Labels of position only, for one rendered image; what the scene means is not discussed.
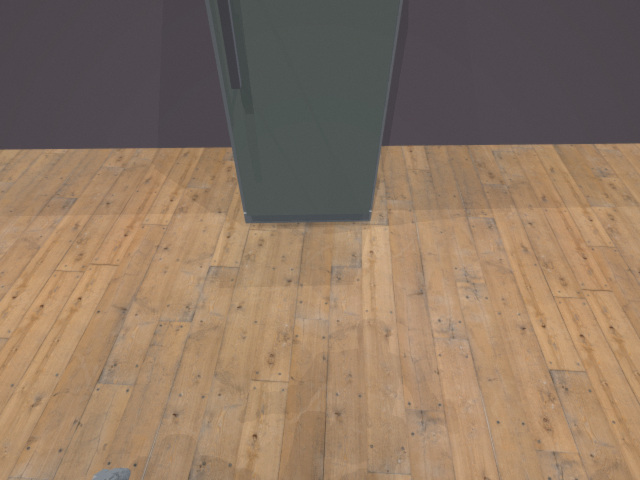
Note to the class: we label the fridge door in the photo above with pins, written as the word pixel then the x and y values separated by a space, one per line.
pixel 306 122

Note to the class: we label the handle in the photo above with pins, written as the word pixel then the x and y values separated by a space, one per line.
pixel 229 43

